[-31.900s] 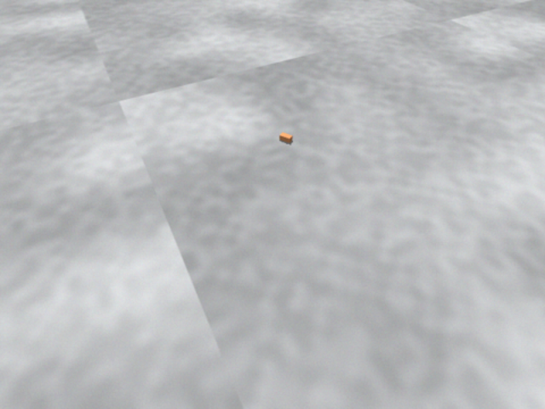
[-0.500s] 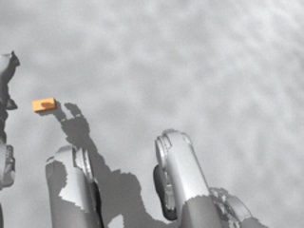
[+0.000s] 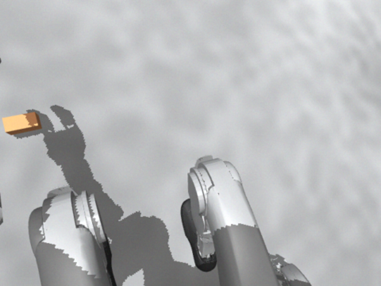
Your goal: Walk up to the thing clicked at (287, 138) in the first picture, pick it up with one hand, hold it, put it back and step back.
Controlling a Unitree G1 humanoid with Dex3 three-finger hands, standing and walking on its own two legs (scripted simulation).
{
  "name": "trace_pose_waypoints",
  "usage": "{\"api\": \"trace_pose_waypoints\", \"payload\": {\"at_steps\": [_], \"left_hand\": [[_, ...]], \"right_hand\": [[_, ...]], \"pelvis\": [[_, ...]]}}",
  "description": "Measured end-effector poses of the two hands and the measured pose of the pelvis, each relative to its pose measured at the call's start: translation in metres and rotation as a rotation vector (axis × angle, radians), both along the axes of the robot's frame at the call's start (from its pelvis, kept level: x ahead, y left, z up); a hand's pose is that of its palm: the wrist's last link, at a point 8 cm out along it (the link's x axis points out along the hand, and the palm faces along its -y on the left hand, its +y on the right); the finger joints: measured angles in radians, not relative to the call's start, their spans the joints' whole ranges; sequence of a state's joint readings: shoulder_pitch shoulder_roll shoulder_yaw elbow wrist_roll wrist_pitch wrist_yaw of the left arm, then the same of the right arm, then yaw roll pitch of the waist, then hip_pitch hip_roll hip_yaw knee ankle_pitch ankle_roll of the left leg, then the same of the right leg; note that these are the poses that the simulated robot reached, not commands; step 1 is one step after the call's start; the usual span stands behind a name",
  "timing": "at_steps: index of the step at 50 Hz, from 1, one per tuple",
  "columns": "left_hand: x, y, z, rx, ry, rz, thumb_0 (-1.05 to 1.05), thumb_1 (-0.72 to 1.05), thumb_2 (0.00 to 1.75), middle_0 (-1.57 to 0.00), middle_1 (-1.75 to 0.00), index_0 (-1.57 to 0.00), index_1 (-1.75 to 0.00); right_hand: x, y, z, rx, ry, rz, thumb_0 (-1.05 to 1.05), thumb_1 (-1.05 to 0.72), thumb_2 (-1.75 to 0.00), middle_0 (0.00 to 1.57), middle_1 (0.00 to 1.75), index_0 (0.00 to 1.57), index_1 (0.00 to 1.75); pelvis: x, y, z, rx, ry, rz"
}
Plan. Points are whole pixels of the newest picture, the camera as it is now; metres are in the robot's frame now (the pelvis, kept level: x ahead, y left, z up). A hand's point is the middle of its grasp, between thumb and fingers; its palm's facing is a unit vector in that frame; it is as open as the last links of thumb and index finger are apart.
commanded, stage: home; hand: left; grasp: from above
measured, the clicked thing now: (22, 123) +0.49 +0.31 -0.30
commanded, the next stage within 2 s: none
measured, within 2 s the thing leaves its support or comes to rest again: neither
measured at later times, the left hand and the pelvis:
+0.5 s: hand out of the picture +0.36 +0.31 +0.02, palm faces -0.26 -0.59 -0.77, open 7.9 cm; pelvis +0.01 +0.00 +0.13, yaw +5 degrees
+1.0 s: hand out of the picture +0.25 +0.24 +0.23, palm faces +0.17 -0.94 -0.30, open 7.4 cm; pelvis +0.05 +0.00 +0.32, yaw +10 degrees
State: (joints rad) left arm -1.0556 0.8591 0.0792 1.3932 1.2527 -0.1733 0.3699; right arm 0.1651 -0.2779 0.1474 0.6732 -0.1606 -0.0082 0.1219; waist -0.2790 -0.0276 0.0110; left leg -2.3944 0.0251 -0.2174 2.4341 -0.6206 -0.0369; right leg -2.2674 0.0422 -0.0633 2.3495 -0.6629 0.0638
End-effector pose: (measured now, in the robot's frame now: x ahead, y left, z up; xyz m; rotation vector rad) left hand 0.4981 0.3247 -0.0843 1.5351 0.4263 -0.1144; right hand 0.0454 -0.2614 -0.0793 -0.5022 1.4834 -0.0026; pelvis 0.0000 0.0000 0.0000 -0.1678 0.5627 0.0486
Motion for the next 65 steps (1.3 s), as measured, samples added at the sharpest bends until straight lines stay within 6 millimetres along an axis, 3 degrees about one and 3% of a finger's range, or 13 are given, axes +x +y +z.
{"api": "trace_pose_waypoints", "payload": {"at_steps": [9,13,17,25,32,37,45,55,65], "left_hand": [[-0.001,0.007,0.037,-0.044,0.055,0.110,0.00,-0.06,0.81,-0.26,-0.63,-0.26,-0.62],[-0.019,0.014,0.061,-0.116,0.066,0.155,0.00,0.16,0.81,-0.24,-0.51,-0.23,-0.51],[-0.053,0.015,0.093,-0.234,0.049,0.205,0.00,0.42,0.82,-0.22,-0.41,-0.22,-0.40],[-0.137,0.010,0.155,-0.495,0.045,0.342,0.00,0.77,0.87,-0.21,-0.33,-0.21,-0.32],[-0.192,-0.003,0.211,-0.679,0.029,0.484,0.01,0.86,0.89,-0.21,-0.31,-0.21,-0.30],[-0.224,-0.017,0.247,-0.819,0.031,0.612,0.01,0.89,0.90,-0.21,-0.31,-0.21,-0.30],[-0.258,-0.035,0.306,-1.000,0.038,0.789,0.01,0.90,0.90,-0.21,-0.31,-0.21,-0.30],[-0.280,-0.049,0.386,-1.144,0.022,0.941,0.01,0.90,0.90,-0.20,-0.30,-0.20,-0.30],[-0.299,-0.060,0.453,-1.188,-0.003,0.942,0.01,0.90,0.90,-0.20,-0.30,-0.20,-0.29]], "right_hand": [[0.018,0.018,0.006,0.088,-0.051,-0.045,0.01,-0.90,-0.89,0.20,0.30,0.20,0.30],[0.029,0.014,0.020,0.093,-0.067,-0.060,0.01,-0.90,-0.89,0.20,0.30,0.21,0.30],[0.046,0.007,0.040,0.089,-0.093,-0.065,0.01,-0.91,-0.89,0.20,0.30,0.20,0.30],[0.109,0.006,0.102,0.074,-0.271,-0.018,0.01,-0.91,-0.90,0.20,0.30,0.20,0.30],[0.167,0.026,0.170,0.114,-0.488,0.041,0.01,-0.91,-0.90,0.20,0.30,0.20,0.30],[0.192,0.044,0.218,0.162,-0.610,0.057,0.01,-0.91,-0.90,0.20,0.30,0.20,0.30],[0.206,0.062,0.284,0.198,-0.703,0.044,0.01,-0.91,-0.90,0.20,0.30,0.21,0.30],[0.203,0.062,0.351,0.165,-0.749,-0.018,0.01,-0.91,-0.90,0.20,0.30,0.21,0.30],[0.218,0.058,0.402,0.145,-0.854,-0.040,0.02,-0.91,-0.90,0.20,0.30,0.20,0.30]], "pelvis": [[0.007,0.002,0.024,0.005,0.042,0.008],[0.010,0.002,0.041,0.009,0.053,0.020],[0.011,0.002,0.065,0.019,0.060,0.035],[0.008,0.002,0.127,0.037,0.031,0.056],[0.009,0.001,0.183,0.053,-0.029,0.084],[0.014,-0.001,0.222,0.068,-0.078,0.099],[0.030,0.000,0.281,0.090,-0.149,0.120],[0.063,0.005,0.348,0.115,-0.242,0.140],[0.089,0.010,0.389,0.138,-0.321,0.147]]}}
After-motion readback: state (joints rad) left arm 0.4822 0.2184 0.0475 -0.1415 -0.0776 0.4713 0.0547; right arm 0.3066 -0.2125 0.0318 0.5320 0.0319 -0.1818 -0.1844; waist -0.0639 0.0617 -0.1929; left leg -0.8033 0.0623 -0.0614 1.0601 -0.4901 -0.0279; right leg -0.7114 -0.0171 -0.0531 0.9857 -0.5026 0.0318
